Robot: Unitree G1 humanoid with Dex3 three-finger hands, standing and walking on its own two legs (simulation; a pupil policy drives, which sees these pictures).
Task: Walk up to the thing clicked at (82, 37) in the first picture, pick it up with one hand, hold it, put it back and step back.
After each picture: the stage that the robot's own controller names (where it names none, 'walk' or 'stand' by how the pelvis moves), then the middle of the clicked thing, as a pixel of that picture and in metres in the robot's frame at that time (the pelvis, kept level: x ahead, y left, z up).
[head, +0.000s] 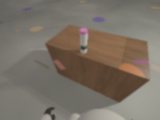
stand; (83, 41) +0.70 +0.11 +0.05
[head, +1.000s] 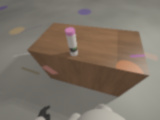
rise first; (72, 43) +0.59 +0.16 +0.07
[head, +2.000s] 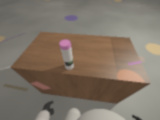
stand; (67, 56) +0.44 +0.21 +0.08
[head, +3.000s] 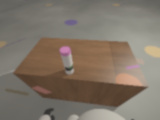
stand; (67, 62) +0.43 +0.21 +0.05
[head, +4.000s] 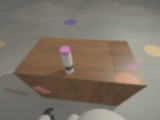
stand; (67, 61) +0.43 +0.21 +0.05
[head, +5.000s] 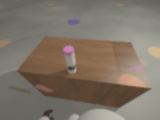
stand; (70, 61) +0.43 +0.19 +0.05
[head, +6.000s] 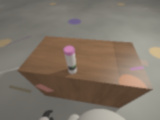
stand; (71, 61) +0.43 +0.18 +0.05
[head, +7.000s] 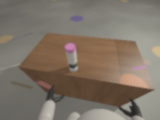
rise first; (72, 59) +0.44 +0.18 +0.05
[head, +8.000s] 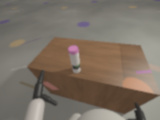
go down; (75, 60) +0.45 +0.18 +0.05
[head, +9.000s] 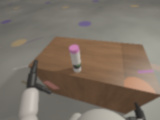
go down; (75, 59) +0.45 +0.17 +0.06
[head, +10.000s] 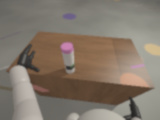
go down; (68, 60) +0.42 +0.17 +0.08
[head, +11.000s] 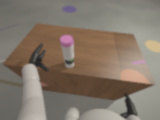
close in; (68, 54) +0.44 +0.16 +0.09
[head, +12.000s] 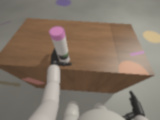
close; (61, 48) +0.45 +0.18 +0.12
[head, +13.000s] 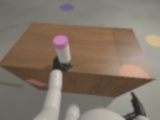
lift; (64, 56) +0.40 +0.18 +0.12
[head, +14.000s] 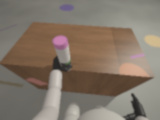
lift; (64, 56) +0.40 +0.18 +0.12
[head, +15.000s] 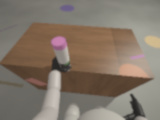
lift; (63, 57) +0.40 +0.18 +0.12
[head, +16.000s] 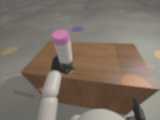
hold; (65, 55) +0.31 +0.16 +0.26
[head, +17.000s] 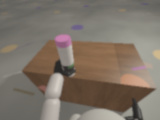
hold; (66, 58) +0.32 +0.16 +0.22
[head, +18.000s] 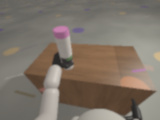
crouch; (65, 51) +0.35 +0.17 +0.26
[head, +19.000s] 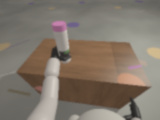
crouch; (62, 44) +0.42 +0.19 +0.23
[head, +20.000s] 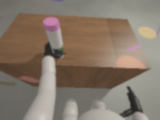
lower; (56, 41) +0.49 +0.20 +0.14
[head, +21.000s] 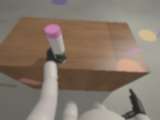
lower; (57, 47) +0.46 +0.19 +0.13
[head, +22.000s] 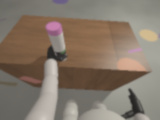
lower; (58, 45) +0.47 +0.19 +0.13
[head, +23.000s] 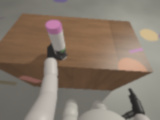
lower; (58, 43) +0.47 +0.19 +0.13
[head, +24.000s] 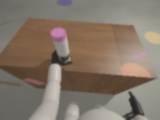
open; (62, 49) +0.44 +0.18 +0.12
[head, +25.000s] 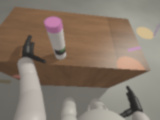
sink last; (57, 42) +0.46 +0.18 +0.13
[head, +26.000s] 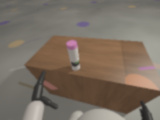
sink last; (74, 57) +0.45 +0.18 +0.10
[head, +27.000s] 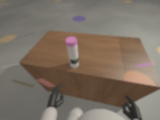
stand; (73, 54) +0.46 +0.18 +0.10
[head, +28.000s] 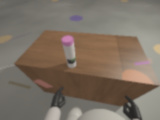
stand; (70, 53) +0.45 +0.19 +0.11
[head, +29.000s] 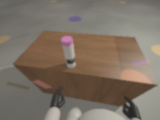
stand; (69, 53) +0.45 +0.19 +0.11
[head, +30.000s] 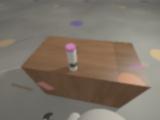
stand; (72, 58) +0.47 +0.18 +0.05
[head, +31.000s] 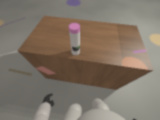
walk; (75, 41) +0.55 +0.15 +0.07
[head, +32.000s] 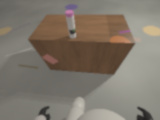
walk; (71, 25) +0.79 +0.26 +0.08
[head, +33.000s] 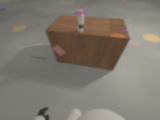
stand; (80, 21) +1.06 +0.20 +0.07
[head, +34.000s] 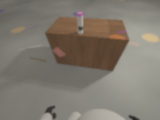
stand; (80, 23) +1.05 +0.20 +0.05
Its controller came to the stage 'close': yes
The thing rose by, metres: 0.20
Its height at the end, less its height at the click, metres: +0.00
